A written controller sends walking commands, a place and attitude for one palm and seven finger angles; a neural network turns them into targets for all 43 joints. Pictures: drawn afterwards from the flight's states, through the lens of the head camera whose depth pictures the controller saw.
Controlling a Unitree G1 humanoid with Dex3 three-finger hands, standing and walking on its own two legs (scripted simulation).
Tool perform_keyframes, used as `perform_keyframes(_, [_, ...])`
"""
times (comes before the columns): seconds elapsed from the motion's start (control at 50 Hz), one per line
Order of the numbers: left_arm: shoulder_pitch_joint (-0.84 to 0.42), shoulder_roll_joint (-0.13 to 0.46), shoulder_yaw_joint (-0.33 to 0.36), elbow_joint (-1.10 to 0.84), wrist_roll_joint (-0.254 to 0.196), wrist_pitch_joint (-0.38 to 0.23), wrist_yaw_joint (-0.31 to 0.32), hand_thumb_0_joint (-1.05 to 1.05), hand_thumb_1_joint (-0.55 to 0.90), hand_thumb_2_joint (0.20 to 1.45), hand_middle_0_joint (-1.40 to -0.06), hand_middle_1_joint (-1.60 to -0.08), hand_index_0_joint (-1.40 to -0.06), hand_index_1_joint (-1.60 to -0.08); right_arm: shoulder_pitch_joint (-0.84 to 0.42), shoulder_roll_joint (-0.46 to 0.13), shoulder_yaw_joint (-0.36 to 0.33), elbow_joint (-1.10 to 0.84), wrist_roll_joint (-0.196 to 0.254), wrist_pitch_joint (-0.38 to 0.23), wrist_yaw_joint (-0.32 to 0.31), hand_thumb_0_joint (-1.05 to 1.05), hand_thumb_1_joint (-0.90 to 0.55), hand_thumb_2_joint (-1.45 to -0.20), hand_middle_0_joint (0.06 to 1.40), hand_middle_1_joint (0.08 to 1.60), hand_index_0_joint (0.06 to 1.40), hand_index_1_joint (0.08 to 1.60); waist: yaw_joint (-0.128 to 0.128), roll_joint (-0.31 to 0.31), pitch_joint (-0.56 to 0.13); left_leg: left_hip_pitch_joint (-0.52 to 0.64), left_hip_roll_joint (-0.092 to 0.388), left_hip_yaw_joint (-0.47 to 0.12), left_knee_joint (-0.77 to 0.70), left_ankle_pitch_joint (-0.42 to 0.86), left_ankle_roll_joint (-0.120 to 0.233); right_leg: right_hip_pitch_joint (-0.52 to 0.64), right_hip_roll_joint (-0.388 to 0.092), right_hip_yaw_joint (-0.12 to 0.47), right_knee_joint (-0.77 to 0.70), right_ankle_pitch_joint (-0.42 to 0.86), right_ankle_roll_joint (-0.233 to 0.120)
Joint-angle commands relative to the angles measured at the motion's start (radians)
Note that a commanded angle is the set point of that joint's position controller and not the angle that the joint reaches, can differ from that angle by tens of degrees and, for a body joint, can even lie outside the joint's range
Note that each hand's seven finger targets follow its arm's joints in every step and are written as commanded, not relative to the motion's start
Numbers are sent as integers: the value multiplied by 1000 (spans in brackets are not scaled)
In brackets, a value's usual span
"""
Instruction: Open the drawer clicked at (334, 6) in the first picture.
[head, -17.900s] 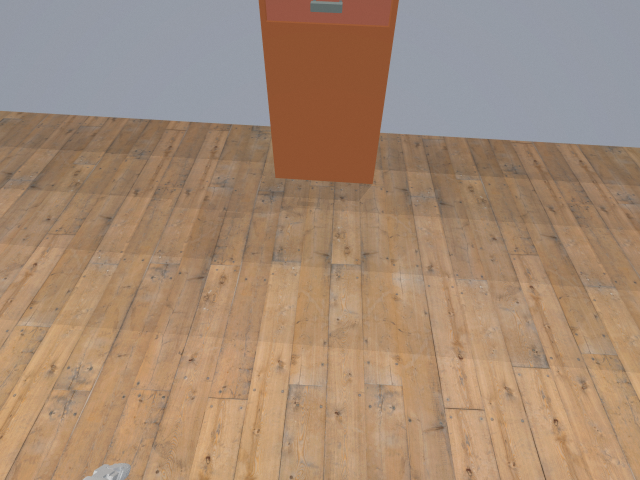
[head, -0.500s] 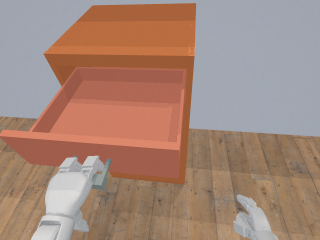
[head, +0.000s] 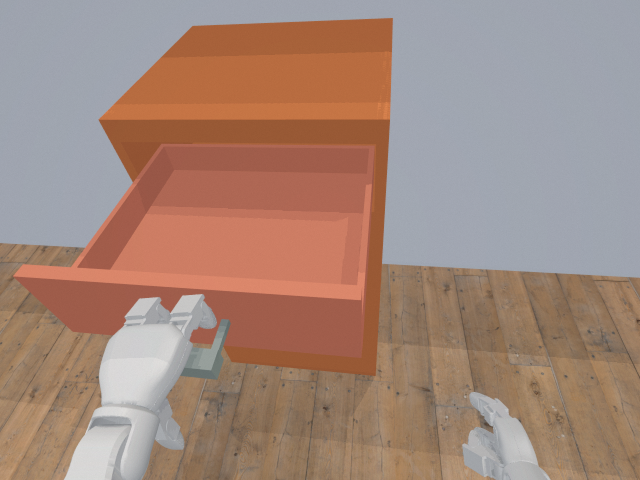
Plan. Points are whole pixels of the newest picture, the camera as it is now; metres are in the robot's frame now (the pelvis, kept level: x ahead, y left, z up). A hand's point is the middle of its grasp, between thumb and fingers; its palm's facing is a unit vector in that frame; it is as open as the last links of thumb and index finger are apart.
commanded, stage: lift the hand off the handle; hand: left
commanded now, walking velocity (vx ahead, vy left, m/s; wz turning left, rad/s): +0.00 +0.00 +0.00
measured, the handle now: (183, 342) +0.26 +0.22 +0.05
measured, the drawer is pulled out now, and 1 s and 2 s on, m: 0.30 0.30 0.30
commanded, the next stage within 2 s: draw the hand back to the body in 1.06 s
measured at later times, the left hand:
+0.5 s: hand (154, 337) +0.22 +0.21 +0.13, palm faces +0.13 -0.12 -0.98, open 13.6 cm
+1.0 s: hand (112, 294) +0.23 +0.23 +0.19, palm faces +0.19 -0.08 -0.98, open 13.9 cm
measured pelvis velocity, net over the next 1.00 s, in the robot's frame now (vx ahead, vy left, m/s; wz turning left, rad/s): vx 0.00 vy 0.00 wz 0.02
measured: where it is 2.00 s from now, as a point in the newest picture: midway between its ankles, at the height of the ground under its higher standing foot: outside the picture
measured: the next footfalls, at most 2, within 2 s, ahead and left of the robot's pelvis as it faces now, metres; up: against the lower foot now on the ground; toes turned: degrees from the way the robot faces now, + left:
none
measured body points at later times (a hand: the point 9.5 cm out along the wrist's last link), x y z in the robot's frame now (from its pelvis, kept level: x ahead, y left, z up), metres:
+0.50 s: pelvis +0.01 +0.00 +0.01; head +0.00 -0.05 +0.46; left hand +0.21 +0.21 +0.18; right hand +0.25 -0.18 -0.08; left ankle +0.00 +0.13 -0.73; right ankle +0.00 -0.10 -0.73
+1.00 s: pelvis +0.00 +0.00 +0.02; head -0.02 -0.05 +0.46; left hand +0.21 +0.23 +0.24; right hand +0.25 -0.19 -0.07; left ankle +0.00 +0.13 -0.73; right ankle +0.00 -0.10 -0.73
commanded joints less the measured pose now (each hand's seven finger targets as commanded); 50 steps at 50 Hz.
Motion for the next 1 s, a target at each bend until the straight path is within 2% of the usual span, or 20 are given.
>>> perform_keyframes(0.0, [-164, 135, 123, -283, -4, 10, 21, 0, -500, 300, -300, -1200, -300, -1200, -174, -89, -15, -174, 8, -52, 3, 0, -900, -900, 200, 300, 200, 300, 8, -62, -144, 119, -46, -21, -96, 186, 27, 46, 12, 41, -157, 163, 3])
perform_keyframes(0.1, [-171, 130, 97, -337, -14, 31, -34, 0, -500, 300, -300, -1200, -300, -1200, -184, -88, -5, -184, 13, -44, 11, 0, -900, -900, 200, 300, 200, 300, 12, -81, -137, 148, -47, -21, -127, 202, 31, 84, 10, 32, -183, 167, 5])
perform_keyframes(0.18, [-166, 191, 157, -363, -23, 37, -62, 0, -500, 300, -300, -1200, -300, -1200, -210, -97, -4, -183, 20, -36, 9, 0, -900, -900, 200, 300, 200, 300, 24, -56, -125, 175, -42, -24, -150, 230, 27, 130, 15, 45, -213, 206, 2])
perform_keyframes(0.24, [-215, 178, 133, -361, -29, 39, -87, 0, -500, 300, -300, -1200, -300, -1200, -203, -95, 2, -172, 16, -30, 8, 0, -900, -900, 200, 300, 200, 300, 17, -69, -105, 180, -46, -18, -168, 235, 31, 139, 9, 35, -227, 215, 9])
perform_keyframes(0.28, [-218, 214, 175, -389, -48, 42, -99, 0, -500, 300, -300, -1200, -300, -1200, -224, -99, 5, -179, 27, -29, 8, 0, -900, -900, 200, 300, 200, 300, 21, -33, -117, 200, -40, -28, -179, 244, 27, 163, 15, 44, -239, 220, 4])
perform_keyframes(0.34, [-229, 192, 145, -448, -51, 26, -111, 0, -500, 300, -300, -1200, -300, -1200, -207, -99, 2, -179, 20, -32, 11, 0, -900, -900, 200, 300, 200, 300, 23, -21, -148, 227, -42, -23, -184, 300, 28, 181, 10, 29, -235, 270, 7])
perform_keyframes(0.4, [-203, 199, 159, -477, -64, 29, -125, 0, -500, 300, -300, -1200, -300, -1200, -211, -97, 11, -184, 24, -35, 19, 0, -900, -900, 200, 300, 200, 300, 25, -45, -147, 229, -36, -25, -193, 311, 27, 192, 8, 24, -243, 273, 8])
perform_keyframes(0.54, [-229, 228, 165, -444, -69, 98, -186, 0, -500, 300, -300, -1200, -300, -1200, -243, -108, 16, -182, 35, -2, 33, 0, -900, -900, 200, 300, 200, 300, 30, -59, -106, 223, -34, -22, -236, 309, 26, 237, 6, 26, -262, 285, 12])
perform_keyframes(0.58, [-242, 270, 212, -462, -97, 121, -210, 0, -500, 300, -300, -1200, -300, -1200, -278, -114, 19, -194, 52, 2, 34, 0, -900, -900, 200, 300, 200, 300, 24, -32, -114, 222, -26, -27, -239, 296, 23, 251, 13, 37, -264, 278, 10])
perform_keyframes(0.6, [-265, 243, 169, -477, -93, 124, -228, 0, -500, 300, -300, -1200, -300, -1200, -266, -106, 27, -196, 45, 4, 36, 0, -900, -900, 200, 300, 200, 300, 27, -43, -131, 224, -33, -21, -245, 301, 26, 260, 3, 25, -261, 267, 13])
perform_keyframes(0.64, [-246, 273, 201, -468, -112, 122, -247, 0, -500, 300, -300, -1200, -300, -1200, -257, -115, 22, -196, 46, 8, 32, 0, -900, -900, 200, 300, 200, 300, 27, -73, -102, 222, -32, -22, -247, 318, 29, 263, 5, 24, -268, 299, 18])
perform_keyframes(0.68, [-239, 312, 253, -505, -139, 127, -259, 0, -500, 300, -300, -1200, -300, -1200, -283, -123, 25, -212, 57, 5, 32, 0, -900, -900, 200, 300, 200, 300, 25, -36, -129, 230, -23, -26, -238, 323, 25, 274, 10, 37, -266, 319, 18])
perform_keyframes(0.7, [-240, 290, 226, -536, -134, 121, -267, 0, -500, 300, -300, -1200, -300, -1200, -264, -117, 30, -215, 50, 5, 38, 0, -900, -900, 200, 300, 200, 300, 28, -42, -140, 231, -28, -21, -240, 334, 25, 279, 1, 26, -261, 313, 19])
perform_keyframes(0.72, [-225, 289, 228, -530, -148, 117, -271, 0, -500, 300, -300, -1200, -300, -1200, -265, -119, 23, -211, 53, 8, 36, 0, -900, -900, 200, 300, 200, 300, 20, -43, -103, 226, -26, -19, -243, 327, 25, 263, 4, 25, -270, 307, 20])
perform_keyframes(0.78, [-247, 338, 288, -549, -174, 115, -277, 0, -500, 300, -300, -1200, -300, -1200, -281, -127, 28, -220, 63, -2, 38, 0, -900, -900, 200, 300, 200, 300, 19, -34, -94, 217, -20, -27, -238, 291, 21, 249, 8, 35, -277, 271, 19])
perform_keyframes(0.86, [-314, 351, 284, -533, -165, 114, -288, 0, -500, 300, -300, -1200, -300, -1200, -260, -125, 25, -209, 55, -2, 39, 0, -900, -900, 200, 300, 200, 300, 23, -38, -97, 222, -32, -24, -245, 295, 24, 244, -2, 29, -280, 261, 21])
perform_keyframes(0.88, [-318, 380, 329, -540, -192, 116, -291, 0, -500, 300, -300, -1200, -300, -1200, -288, -125, 27, -217, 67, -14, 39, 0, -900, -900, 200, 300, 200, 300, 22, -22, -102, 216, -25, -35, -239, 275, 21, 246, 5, 41, -279, 243, 15])
perform_keyframes(0.9, [-319, 366, 306, -526, -184, 115, -300, 0, -500, 300, -300, -1200, -300, -1200, -265, -120, 30, -213, 58, -13, 40, 0, -900, -900, 200, 300, 200, 300, 28, -30, -124, 217, -33, -28, -243, 276, 23, 257, -4, 31, -274, 230, 19])
perform_keyframes(0.96, [-364, 346, 272, -489, -193, 121, -321, 0, -500, 300, -300, -1200, -300, -1200, -266, -124, 23, -203, 64, -14, 37, 0, -900, -900, 200, 300, 200, 300, 14, -35, -79, 211, -35, -27, -251, 264, 21, 225, -1, 25, -285, 215, 23])
perform_keyframes(0.98, [-370, 343, 280, -502, -213, 121, -329, 0, -500, 300, -300, -1200, -300, -1200, -292, -124, 27, -212, 76, -26, 40, 0, -900, -900, 200, 300, 200, 300, 10, -9, -84, 208, -28, -36, -249, 245, 18, 225, 6, 33, -282, 199, 16])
